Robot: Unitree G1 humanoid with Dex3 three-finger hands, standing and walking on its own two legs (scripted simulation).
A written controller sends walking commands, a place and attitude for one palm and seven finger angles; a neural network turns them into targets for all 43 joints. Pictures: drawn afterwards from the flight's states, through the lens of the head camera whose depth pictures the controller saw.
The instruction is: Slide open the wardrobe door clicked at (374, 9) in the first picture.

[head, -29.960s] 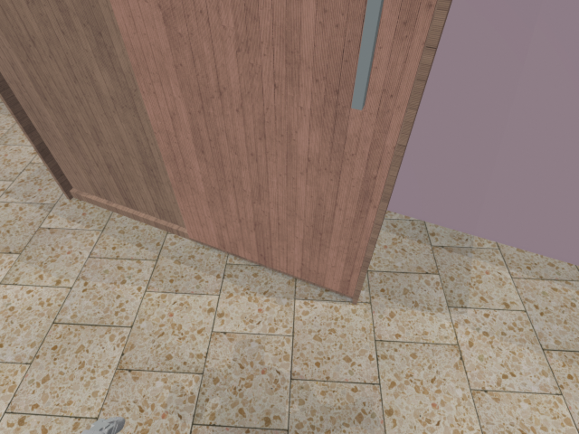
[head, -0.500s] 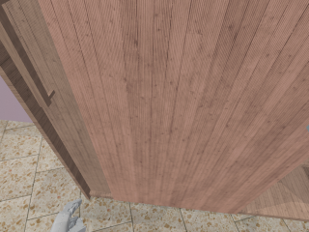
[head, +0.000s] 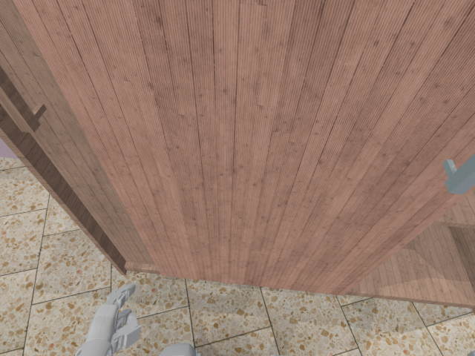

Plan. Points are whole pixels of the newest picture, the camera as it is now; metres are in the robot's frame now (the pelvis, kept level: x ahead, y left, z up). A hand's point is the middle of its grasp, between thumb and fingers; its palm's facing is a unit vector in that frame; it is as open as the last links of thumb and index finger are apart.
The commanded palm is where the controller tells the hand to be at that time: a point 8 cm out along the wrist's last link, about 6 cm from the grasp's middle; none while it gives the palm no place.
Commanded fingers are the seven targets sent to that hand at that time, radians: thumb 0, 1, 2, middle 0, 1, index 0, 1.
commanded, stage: stop walking and hold the door there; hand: right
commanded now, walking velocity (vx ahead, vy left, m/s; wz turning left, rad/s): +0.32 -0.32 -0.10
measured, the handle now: out of the picture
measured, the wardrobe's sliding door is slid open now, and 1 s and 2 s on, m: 0.55 0.55 0.55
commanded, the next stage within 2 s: loosen the grip on the handle in 1.28 s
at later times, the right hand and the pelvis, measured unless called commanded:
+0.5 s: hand out of the picture +0.36 -0.32 +0.21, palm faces +0.39 +0.89 -0.22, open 6.2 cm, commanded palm +0.33 -0.35 +0.18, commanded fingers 0.00 -0.90 -0.90 0.45 1.40 0.45 1.40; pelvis -0.03 -0.09 -0.02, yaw -3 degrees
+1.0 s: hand out of the picture +0.36 -0.31 +0.21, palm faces +0.28 +0.95 -0.14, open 5.9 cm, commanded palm +0.33 -0.36 +0.18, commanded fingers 0.00 -0.90 -0.90 0.45 1.40 0.45 1.40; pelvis -0.04 -0.10 +0.00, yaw -5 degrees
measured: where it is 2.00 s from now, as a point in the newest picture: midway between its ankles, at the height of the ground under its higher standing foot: outside the picture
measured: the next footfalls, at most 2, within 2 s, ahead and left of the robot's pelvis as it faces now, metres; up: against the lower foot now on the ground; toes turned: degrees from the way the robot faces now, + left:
left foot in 0.12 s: +0.00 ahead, +0.10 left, +0.00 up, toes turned +9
right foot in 0.48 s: +0.05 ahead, -0.27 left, +0.00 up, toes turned -12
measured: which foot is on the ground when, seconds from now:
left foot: up 0.00-0.10, down 0.12-0.46, up 0.48-0.66, down 0.68-1.00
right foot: down 0.00-0.12, up 0.14-0.46, down 0.48-0.70, up 0.72-0.92, down 0.94-1.00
